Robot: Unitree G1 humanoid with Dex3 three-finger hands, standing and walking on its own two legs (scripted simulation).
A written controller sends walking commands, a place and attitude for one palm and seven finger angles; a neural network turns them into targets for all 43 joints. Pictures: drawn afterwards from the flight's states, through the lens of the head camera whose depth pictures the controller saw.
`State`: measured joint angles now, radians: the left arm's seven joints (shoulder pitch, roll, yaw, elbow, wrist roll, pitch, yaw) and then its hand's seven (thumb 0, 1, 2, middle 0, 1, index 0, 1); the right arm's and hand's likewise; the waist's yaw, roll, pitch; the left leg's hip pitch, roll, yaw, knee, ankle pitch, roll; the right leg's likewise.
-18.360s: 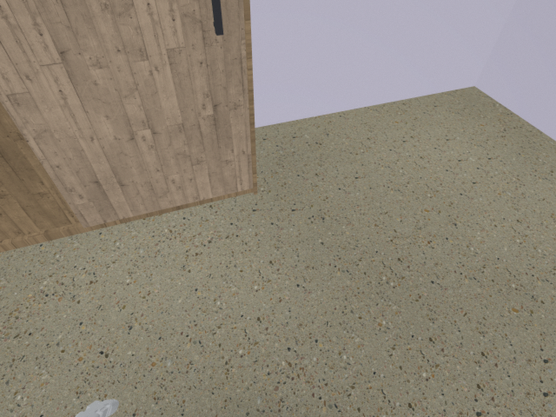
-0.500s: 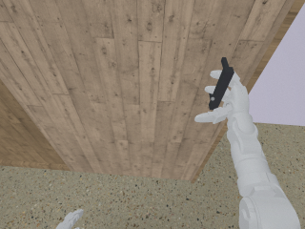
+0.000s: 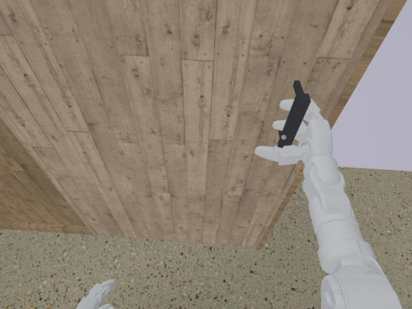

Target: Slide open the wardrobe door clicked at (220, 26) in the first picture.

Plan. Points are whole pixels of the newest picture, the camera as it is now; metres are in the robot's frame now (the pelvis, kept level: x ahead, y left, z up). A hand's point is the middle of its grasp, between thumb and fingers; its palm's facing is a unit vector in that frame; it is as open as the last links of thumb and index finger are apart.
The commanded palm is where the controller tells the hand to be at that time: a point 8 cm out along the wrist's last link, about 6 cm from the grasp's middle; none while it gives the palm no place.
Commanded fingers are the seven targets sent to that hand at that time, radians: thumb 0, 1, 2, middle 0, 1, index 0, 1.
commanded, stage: grip the handle and tug to test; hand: right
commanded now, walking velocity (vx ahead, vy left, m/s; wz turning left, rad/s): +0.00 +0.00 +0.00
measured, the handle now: (290, 117) +0.48 -0.12 +0.13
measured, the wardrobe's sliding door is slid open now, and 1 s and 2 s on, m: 0.00 0.00 0.04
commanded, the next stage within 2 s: tug the door sideways, standing still in 1.14 s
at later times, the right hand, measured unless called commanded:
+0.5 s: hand (284, 136) +0.43 -0.10 +0.13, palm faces -0.04 +1.00 +0.00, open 5.6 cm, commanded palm +0.39 -0.16 +0.13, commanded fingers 0.00 -0.90 -0.90 0.45 1.40 0.45 1.40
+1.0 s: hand (283, 137) +0.42 -0.10 +0.13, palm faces -0.03 +1.00 +0.02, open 5.8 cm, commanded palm +0.37 -0.16 +0.13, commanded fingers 0.00 -0.90 -0.90 0.45 1.40 0.45 1.40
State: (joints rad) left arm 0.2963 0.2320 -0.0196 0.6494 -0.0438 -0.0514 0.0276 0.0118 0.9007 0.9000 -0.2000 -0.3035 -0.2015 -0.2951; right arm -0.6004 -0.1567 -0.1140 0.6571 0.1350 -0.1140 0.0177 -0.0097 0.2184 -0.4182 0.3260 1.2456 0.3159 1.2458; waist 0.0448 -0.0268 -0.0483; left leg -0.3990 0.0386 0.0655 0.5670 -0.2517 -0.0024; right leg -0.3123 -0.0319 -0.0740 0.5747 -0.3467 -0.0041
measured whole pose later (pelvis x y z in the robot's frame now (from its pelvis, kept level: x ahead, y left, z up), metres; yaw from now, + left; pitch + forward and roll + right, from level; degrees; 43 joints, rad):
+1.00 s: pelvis +0.02 +0.00 +0.00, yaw +2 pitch +5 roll +0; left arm 0.30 0.23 -0.01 0.60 -0.04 -0.03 0.01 0.01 0.90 0.90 -0.20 -0.30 -0.20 -0.30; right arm -0.44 -0.16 -0.15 0.45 0.15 -0.05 0.02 0.01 -0.75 -0.77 0.31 1.40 0.32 1.37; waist 0.06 -0.04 -0.06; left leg -0.36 0.01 0.03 0.52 -0.25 0.00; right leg -0.25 -0.05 -0.11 0.52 -0.35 0.00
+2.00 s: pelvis +0.02 -0.01 +0.00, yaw -3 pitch +5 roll +1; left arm 0.25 0.19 -0.03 0.65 0.00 0.00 0.01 0.01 0.90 0.90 -0.20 -0.30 -0.20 -0.30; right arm -0.55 -0.03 0.10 0.44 0.08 0.01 -0.14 0.01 -0.75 -0.78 0.30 1.36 0.26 1.39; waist 0.01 -0.04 -0.03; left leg -0.36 0.06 0.08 0.59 -0.31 -0.03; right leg -0.31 0.00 0.01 0.62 -0.39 -0.01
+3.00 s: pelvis +0.04 +0.23 -0.02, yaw -5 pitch -4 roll +4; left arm 0.09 0.19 -0.01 0.62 -0.05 -0.03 0.03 0.01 0.90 0.90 -0.20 -0.30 -0.21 -0.30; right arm -0.51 -0.16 -0.03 0.25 0.09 -0.09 -0.17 -0.01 -0.75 -0.86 0.43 1.40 0.20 1.40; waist -0.07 -0.12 0.26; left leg -0.28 0.05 0.10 0.65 -0.28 -0.06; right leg -0.36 -0.28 0.09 0.86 -0.45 0.07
